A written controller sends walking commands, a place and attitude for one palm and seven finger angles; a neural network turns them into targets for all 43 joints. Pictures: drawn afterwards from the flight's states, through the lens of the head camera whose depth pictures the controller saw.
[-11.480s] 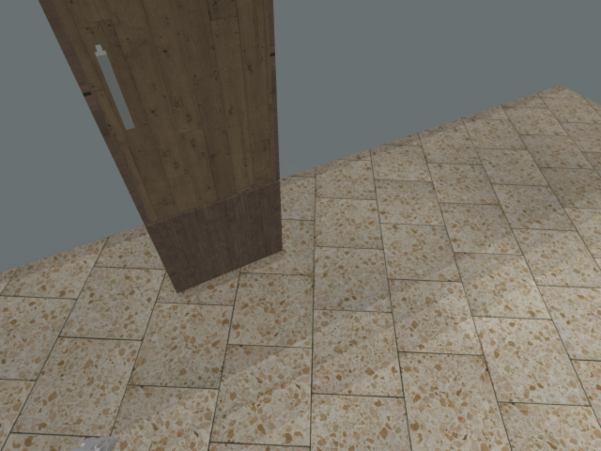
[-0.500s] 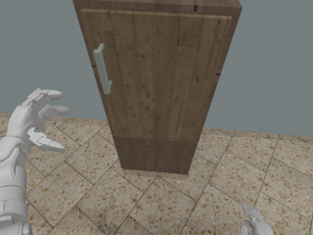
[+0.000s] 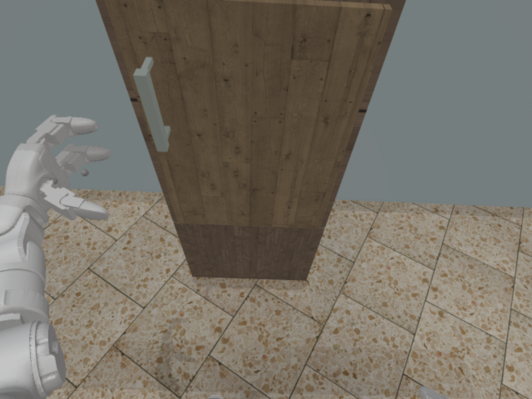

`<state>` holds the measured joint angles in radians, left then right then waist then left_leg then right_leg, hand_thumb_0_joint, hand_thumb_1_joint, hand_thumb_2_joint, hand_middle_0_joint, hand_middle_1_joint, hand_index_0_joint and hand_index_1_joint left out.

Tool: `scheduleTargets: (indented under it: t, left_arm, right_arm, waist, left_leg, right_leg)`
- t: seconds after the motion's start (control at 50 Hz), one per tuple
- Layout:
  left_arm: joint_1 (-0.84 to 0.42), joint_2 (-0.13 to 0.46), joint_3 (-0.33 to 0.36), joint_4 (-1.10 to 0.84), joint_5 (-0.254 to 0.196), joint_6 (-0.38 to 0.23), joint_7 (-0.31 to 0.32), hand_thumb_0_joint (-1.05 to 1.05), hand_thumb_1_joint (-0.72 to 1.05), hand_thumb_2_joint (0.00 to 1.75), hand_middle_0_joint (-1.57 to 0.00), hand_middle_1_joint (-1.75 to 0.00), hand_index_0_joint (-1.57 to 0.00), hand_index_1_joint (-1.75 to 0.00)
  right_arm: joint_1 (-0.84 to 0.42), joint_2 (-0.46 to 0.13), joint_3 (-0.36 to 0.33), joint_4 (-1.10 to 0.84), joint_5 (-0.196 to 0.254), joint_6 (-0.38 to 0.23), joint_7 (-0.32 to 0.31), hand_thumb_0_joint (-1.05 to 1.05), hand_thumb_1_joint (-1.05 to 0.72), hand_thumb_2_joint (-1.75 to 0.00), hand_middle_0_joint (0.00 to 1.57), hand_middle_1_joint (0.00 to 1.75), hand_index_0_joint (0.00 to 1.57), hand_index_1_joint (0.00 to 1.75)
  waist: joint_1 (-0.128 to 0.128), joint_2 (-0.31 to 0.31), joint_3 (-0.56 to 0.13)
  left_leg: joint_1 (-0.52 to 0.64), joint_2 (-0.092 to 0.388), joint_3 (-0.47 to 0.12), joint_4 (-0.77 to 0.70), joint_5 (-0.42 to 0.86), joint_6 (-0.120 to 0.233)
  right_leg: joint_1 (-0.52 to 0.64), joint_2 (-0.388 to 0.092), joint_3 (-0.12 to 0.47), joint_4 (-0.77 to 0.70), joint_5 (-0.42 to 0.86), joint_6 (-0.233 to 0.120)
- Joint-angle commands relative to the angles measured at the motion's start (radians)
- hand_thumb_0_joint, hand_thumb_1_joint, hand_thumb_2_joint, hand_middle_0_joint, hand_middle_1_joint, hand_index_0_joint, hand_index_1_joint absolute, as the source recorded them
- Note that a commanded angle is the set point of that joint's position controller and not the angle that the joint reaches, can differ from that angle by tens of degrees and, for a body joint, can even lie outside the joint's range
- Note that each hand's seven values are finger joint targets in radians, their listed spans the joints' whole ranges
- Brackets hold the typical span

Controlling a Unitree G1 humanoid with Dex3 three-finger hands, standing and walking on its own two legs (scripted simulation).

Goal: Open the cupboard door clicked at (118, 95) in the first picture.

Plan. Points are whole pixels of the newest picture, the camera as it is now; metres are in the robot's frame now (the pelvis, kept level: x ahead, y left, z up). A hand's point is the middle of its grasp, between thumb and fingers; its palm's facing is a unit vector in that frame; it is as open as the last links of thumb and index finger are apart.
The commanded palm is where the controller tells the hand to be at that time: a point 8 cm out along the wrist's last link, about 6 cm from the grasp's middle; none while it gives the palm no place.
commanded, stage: move the hooked fingers beside the handle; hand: left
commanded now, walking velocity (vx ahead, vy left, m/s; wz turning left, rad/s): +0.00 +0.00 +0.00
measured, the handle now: (156, 107) +0.57 +0.20 +0.11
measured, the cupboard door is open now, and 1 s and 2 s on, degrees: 0 0 0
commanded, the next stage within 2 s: slide the fingers in behind the handle in 1.56 s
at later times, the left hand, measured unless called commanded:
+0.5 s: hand (104, 138) +0.48 +0.26 +0.11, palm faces -0.01 -1.00 +0.00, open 13.9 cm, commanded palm +0.47 +0.31 +0.11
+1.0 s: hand (116, 121) +0.53 +0.26 +0.10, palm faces -0.01 -1.00 +0.00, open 13.9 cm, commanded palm +0.51 +0.31 +0.10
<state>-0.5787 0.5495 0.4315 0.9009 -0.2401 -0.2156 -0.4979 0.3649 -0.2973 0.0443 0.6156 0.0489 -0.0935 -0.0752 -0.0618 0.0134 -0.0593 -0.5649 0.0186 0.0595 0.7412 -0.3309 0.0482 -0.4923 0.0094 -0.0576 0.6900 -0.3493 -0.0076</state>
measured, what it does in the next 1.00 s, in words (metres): stands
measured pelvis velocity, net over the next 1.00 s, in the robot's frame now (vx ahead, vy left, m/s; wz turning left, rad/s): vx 0.02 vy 0.01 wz -0.04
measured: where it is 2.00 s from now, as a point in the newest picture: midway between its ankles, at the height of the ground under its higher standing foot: outside the picture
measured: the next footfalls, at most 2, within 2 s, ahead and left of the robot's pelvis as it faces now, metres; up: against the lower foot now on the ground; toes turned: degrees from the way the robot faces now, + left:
none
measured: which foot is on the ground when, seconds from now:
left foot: down 0.00-1.00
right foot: down 0.00-1.00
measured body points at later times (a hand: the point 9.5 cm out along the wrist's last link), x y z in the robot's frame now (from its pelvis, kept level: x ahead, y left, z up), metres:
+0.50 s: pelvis +0.00 +0.00 -0.01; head +0.09 +0.02 +0.43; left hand +0.47 +0.32 +0.12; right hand +0.02 -0.28 -0.11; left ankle +0.02 +0.09 -0.71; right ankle -0.01 -0.12 -0.71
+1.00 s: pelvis +0.02 +0.01 -0.02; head +0.14 +0.03 +0.42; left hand +0.53 +0.32 +0.11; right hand -0.03 -0.27 -0.11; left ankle +0.02 +0.09 -0.71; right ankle -0.01 -0.12 -0.71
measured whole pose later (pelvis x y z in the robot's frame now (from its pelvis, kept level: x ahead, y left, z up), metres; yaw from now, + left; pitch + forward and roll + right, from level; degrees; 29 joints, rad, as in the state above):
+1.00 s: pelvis +0.02 +0.01 -0.02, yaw -3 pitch +19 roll -4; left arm -0.97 0.79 0.52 1.26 -0.09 -0.24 -0.47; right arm 0.47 -0.30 0.05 0.61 0.01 0.09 -0.05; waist -0.19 0.02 -0.08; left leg -0.81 0.06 0.06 0.86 -0.39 0.05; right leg -0.72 0.04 -0.05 0.76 -0.38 0.00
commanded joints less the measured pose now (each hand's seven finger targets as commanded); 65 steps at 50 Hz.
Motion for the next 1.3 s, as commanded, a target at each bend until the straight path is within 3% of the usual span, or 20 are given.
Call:
scheduleTargets:
  t: [0.0,0.1,0.14,0.26,0.34,0.36,0.46,0.5,0.52,0.54,0.6,0.64,0.7,0.72,0.8,0.82,0.94,1.12,1.16,1.28]
  left_arm:
    - [-0.459,0.27,0.021,-0.139,-0.021,-0.069,0.0,0.0,-0.5,0.3,-0.3,-1.2,-0.3,-1.2]
    - [-0.575,0.325,0.038,-0.062,0.006,-0.097,0.019,0.0,-0.5,0.3,-0.3,-1.2,-0.3,-1.2]
    - [-0.613,0.326,0.025,-0.064,0.023,-0.114,0.02,0.0,-0.5,0.3,-0.3,-1.2,-0.3,-1.2]
    - [-0.654,0.383,0.052,0.052,0.04,-0.115,0.018,0.0,-0.5,0.3,-0.3,-1.2,-0.3,-1.2]
    - [-0.69,0.393,0.044,0.054,0.053,-0.121,0.015,0.0,-0.5,0.3,-0.3,-1.2,-0.3,-1.2]
    - [-0.683,0.434,0.077,0.069,0.056,-0.121,0.017,0.0,-0.5,0.3,-0.3,-1.2,-0.3,-1.2]
    - [-0.768,0.412,0.033,0.13,0.07,-0.108,0.017,0.0,-0.5,0.3,-0.3,-1.2,-0.3,-1.2]
    - [-0.811,0.479,0.073,0.134,0.077,-0.11,0.025,0.0,-0.5,0.3,-0.3,-1.2,-0.3,-1.2]
    - [-0.847,0.489,0.067,0.108,0.087,-0.116,0.027,0.0,-0.5,0.3,-0.3,-1.2,-0.3,-1.2]
    - [-0.854,0.462,0.047,0.108,0.092,-0.118,0.027,0.0,-0.5,0.3,-0.3,-1.2,-0.3,-1.2]
    - [-0.86,0.483,0.065,0.155,0.096,-0.119,0.032,0.0,-0.5,0.3,-0.3,-1.2,-0.3,-1.2]
    - [-0.886,0.476,0.047,0.189,0.107,-0.105,0.031,0.0,-0.5,0.3,-0.3,-1.2,-0.3,-1.2]
    - [-0.895,0.55,0.087,0.219,0.124,-0.091,0.041,0.0,-0.5,0.3,-0.3,-1.2,-0.3,-1.2]
    - [-0.914,0.576,0.095,0.199,0.133,-0.094,0.042,0.0,-0.5,0.3,-0.3,-1.2,-0.3,-1.2]
    - [-0.847,0.535,0.085,0.18,0.131,-0.105,0.038,0.0,-0.5,0.3,-0.3,-1.2,-0.3,-1.2]
    - [-0.813,0.572,0.12,0.193,0.129,-0.102,0.034,0.0,-0.5,0.3,-0.3,-1.2,-0.3,-1.2]
    - [-0.769,0.573,0.137,0.121,0.115,-0.099,0.018,0.0,-0.5,0.3,-0.3,-1.2,-0.3,-1.2]
    - [-0.821,0.498,0.081,0.091,0.101,-0.114,0.024,0.0,-0.5,0.3,-0.3,-1.2,-0.3,-1.2]
    - [-0.83,0.419,0.029,0.111,0.094,-0.108,0.026,0.0,-0.5,0.3,-0.3,-1.2,-0.3,-1.2]
    - [-0.836,0.438,0.045,0.145,0.098,-0.101,0.052,0.0,-0.5,0.3,-0.3,-1.2,-0.3,-1.2]
  right_arm:
    - [0.04,-0.171,-0.062,-0.098,0.0,-0.023,-0.014,0.0,-0.9,-0.9,0.2,0.3,0.2,0.3]
    - [0.069,-0.18,-0.061,-0.075,-0.007,-0.003,-0.014,0.0,-0.9,-0.9,0.2,0.3,0.2,0.3]
    - [0.078,-0.178,-0.062,-0.069,-0.01,0.003,-0.011,0.0,-0.9,-0.9,0.2,0.3,0.2,0.3]
    - [0.109,-0.188,-0.06,-0.055,-0.014,0.031,-0.008,0.0,-0.9,-0.9,0.2,0.3,0.2,0.3]
    - [0.129,-0.189,-0.061,-0.057,-0.018,0.05,-0.004,0.0,-0.9,-0.9,0.2,0.3,0.2,0.3]
    - [0.141,-0.194,-0.063,-0.055,-0.019,0.056,-0.004,0.0,-0.9,-0.9,0.2,0.3,0.2,0.3]
    - [0.164,-0.199,-0.059,-0.042,-0.02,0.082,-0.004,0.0,-0.9,-0.9,0.2,0.3,0.2,0.3]
    - [0.18,-0.208,-0.06,-0.038,-0.023,0.089,-0.01,0.0,-0.9,-0.9,0.2,0.3,0.2,0.3]
    - [0.186,-0.206,-0.061,-0.036,-0.024,0.091,-0.009,0.0,-0.9,-0.9,0.2,0.3,0.2,0.3]
    - [0.192,-0.201,-0.06,-0.033,-0.026,0.092,-0.007,0.0,-0.9,-0.9,0.2,0.3,0.2,0.3]
    - [0.219,-0.206,-0.06,-0.021,-0.032,0.102,-0.006,0.0,-0.9,-0.9,0.2,0.3,0.2,0.3]
    - [0.224,-0.206,-0.057,-0.016,-0.032,0.109,-0.003,0.0,-0.9,-0.9,0.2,0.3,0.2,0.3]
    - [0.242,-0.212,-0.051,-0.025,-0.035,0.121,-0.005,0.0,-0.9,-0.9,0.2,0.3,0.2,0.3]
    - [0.247,-0.212,-0.051,-0.028,-0.037,0.125,-0.003,0.0,-0.9,-0.9,0.2,0.3,0.2,0.3]
    - [0.265,-0.205,-0.056,-0.042,-0.043,0.14,0.007,0.0,-0.9,-0.9,0.2,0.3,0.2,0.3]
    - [0.265,-0.209,-0.06,-0.045,-0.042,0.146,0.008,0.0,-0.9,-0.9,0.2,0.3,0.2,0.3]
    - [0.258,-0.204,-0.067,-0.064,-0.038,0.171,0.014,0.0,-0.9,-0.9,0.2,0.3,0.2,0.3]
    - [0.238,-0.198,-0.067,-0.042,-0.035,0.178,0.013,0.0,-0.9,-0.9,0.2,0.3,0.2,0.3]
    - [0.232,-0.193,-0.068,-0.035,-0.036,0.174,0.016,0.0,-0.9,-0.9,0.2,0.3,0.2,0.3]
    - [0.224,-0.196,-0.063,-0.033,-0.037,0.166,0.015,0.0,-0.9,-0.9,0.2,0.3,0.2,0.3]
  waist:
    - [-0.016,0.059,-0.284]
    - [-0.03,0.078,-0.318]
    - [-0.036,0.132,-0.365]
    - [-0.052,0.078,-0.363]
    - [-0.057,0.133,-0.401]
    - [-0.051,0.104,-0.404]
    - [-0.093,0.116,-0.355]
    - [-0.096,0.097,-0.375]
    - [-0.1,0.139,-0.429]
    - [-0.104,0.183,-0.445]
    - [-0.113,0.136,-0.445]
    - [-0.122,0.177,-0.425]
    - [-0.125,0.136,-0.43]
    - [-0.119,0.175,-0.468]
    - [-0.107,0.192,-0.508]
    - [-0.096,0.165,-0.518]
    - [-0.08,0.178,-0.519]
    - [-0.107,0.217,-0.472]
    - [-0.125,0.216,-0.445]
    - [-0.118,0.178,-0.444]
  left_leg:
    - [0.271,0.006,-0.113,-0.089,0.243,-0.017]
    - [0.268,0.008,-0.118,-0.07,0.242,-0.018]
    - [0.31,0.012,-0.124,-0.058,0.282,-0.026]
    - [0.24,0.012,-0.117,-0.036,0.27,-0.018]
    - [0.262,0.015,-0.116,-0.018,0.318,-0.021]
    - [0.245,0.016,-0.118,-0.013,0.317,-0.02]
    - [0.214,0.019,-0.122,-0.005,0.276,-0.015]
    - [0.191,0.018,-0.124,0.006,0.269,-0.01]
    - [0.218,0.018,-0.123,0.01,0.289,-0.012]
    - [0.247,0.018,-0.123,0.019,0.313,-0.016]
    - [0.244,0.025,-0.136,0.034,0.352,-0.016]
    - [0.229,0.024,-0.132,0.037,0.331,-0.018]
    - [0.175,0.022,-0.124,0.048,0.332,-0.008]
    - [0.188,0.022,-0.124,0.053,0.354,-0.012]
    - [0.243,0.028,-0.126,0.067,0.449,-0.02]
    - [0.231,0.031,-0.123,0.069,0.445,-0.019]
    - [0.235,0.027,-0.11,0.067,0.479,-0.014]
    - [0.292,0.036,-0.133,0.068,0.487,-0.024]
    - [0.305,0.038,-0.138,0.068,0.46,-0.026]
    - [0.276,0.037,-0.145,0.067,0.443,-0.028]
  right_leg:
    - [-0.04,0.033,0.015,-0.068,0.216,-0.025]
    - [-0.064,0.031,0.019,-0.054,0.206,-0.025]
    - [-0.087,0.03,0.02,-0.043,0.219,-0.023]
    - [-0.086,0.033,0.024,-0.033,0.23,-0.016]
    - [-0.108,0.037,0.023,-0.018,0.255,-0.017]
    - [-0.099,0.039,0.024,-0.015,0.255,-0.016]
    - [-0.162,0.043,0.023,-0.021,0.216,-0.013]
    - [-0.148,0.044,0.028,-0.014,0.218,-0.014]
    - [-0.146,0.042,0.032,-0.009,0.23,-0.011]
    - [-0.165,0.043,0.031,-0.006,0.239,-0.013]
    - [-0.179,0.051,0.023,0.002,0.25,-0.015]
    - [-0.206,0.048,0.024,0.0,0.236,-0.012]
    - [-0.174,0.051,0.03,0.005,0.26,-0.009]
    - [-0.167,0.05,0.031,0.013,0.276,-0.008]
    - [-0.174,0.059,0.021,0.025,0.318,-0.012]
    - [-0.16,0.06,0.021,0.025,0.325,-0.009]
    - [-0.131,0.064,0.021,0.023,0.368,-0.009]
    - [-0.212,0.065,0.01,0.016,0.314,-0.013]
    - [-0.247,0.064,0.006,0.009,0.285,-0.013]
    - [-0.234,0.061,0.005,0.019,0.278,-0.013]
